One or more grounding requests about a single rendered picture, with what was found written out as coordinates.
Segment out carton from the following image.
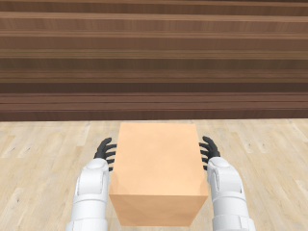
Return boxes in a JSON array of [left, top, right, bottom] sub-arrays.
[[109, 122, 209, 227]]

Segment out robot left forearm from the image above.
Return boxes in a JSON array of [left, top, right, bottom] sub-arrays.
[[64, 158, 110, 231]]

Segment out robot right forearm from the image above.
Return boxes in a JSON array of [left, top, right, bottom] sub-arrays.
[[207, 157, 256, 231]]

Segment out left robot hand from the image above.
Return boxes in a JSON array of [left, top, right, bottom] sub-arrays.
[[93, 137, 117, 171]]

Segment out right robot hand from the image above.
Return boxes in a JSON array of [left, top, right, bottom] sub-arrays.
[[198, 136, 220, 170]]

